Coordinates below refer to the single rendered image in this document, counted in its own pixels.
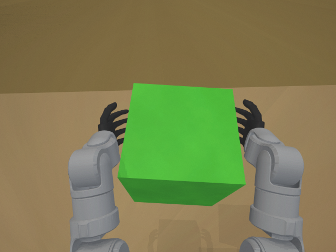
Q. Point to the left robot forearm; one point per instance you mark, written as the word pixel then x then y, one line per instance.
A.
pixel 91 189

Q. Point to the robot left upper arm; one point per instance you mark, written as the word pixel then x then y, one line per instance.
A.
pixel 104 245

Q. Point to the right robot forearm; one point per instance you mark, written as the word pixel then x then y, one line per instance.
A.
pixel 278 180

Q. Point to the robot right upper arm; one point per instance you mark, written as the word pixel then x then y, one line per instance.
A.
pixel 262 244

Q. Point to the robot right hand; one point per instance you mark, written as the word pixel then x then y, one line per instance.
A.
pixel 254 119

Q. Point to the robot left hand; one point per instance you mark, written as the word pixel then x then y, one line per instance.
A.
pixel 106 121

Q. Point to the carton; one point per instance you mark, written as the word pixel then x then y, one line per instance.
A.
pixel 181 145

